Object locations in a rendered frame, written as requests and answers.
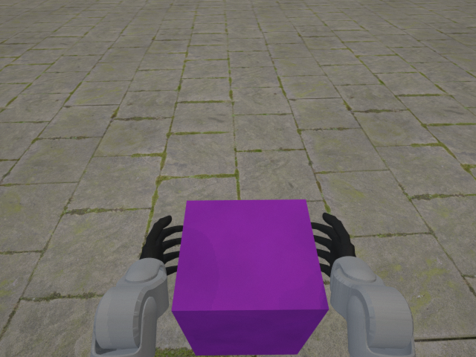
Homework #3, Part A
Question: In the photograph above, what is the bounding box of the robot right hand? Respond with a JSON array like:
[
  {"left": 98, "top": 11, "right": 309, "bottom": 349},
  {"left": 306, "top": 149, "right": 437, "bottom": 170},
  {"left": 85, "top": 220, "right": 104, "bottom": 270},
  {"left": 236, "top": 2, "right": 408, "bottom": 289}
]
[{"left": 311, "top": 213, "right": 356, "bottom": 277}]

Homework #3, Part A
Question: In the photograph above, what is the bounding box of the robot right forearm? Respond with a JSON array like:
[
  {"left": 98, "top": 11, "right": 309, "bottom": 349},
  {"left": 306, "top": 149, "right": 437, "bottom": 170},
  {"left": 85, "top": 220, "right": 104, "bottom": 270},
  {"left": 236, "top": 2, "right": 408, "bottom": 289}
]
[{"left": 330, "top": 256, "right": 416, "bottom": 357}]

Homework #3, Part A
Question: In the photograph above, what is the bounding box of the robot left forearm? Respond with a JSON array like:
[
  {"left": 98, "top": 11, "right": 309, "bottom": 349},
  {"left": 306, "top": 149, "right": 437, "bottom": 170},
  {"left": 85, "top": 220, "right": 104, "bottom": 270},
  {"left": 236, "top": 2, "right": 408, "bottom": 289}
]
[{"left": 90, "top": 258, "right": 169, "bottom": 357}]

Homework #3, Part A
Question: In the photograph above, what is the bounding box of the carton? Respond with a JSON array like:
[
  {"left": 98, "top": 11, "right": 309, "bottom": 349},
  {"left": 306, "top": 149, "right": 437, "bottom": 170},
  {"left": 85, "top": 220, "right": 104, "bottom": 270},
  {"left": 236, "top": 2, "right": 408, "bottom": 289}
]
[{"left": 172, "top": 199, "right": 329, "bottom": 356}]

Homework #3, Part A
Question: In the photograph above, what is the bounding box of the robot left hand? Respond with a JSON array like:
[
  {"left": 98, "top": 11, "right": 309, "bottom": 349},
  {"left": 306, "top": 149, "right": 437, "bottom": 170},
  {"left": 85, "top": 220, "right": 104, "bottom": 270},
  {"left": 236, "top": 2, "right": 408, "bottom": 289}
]
[{"left": 139, "top": 216, "right": 183, "bottom": 275}]

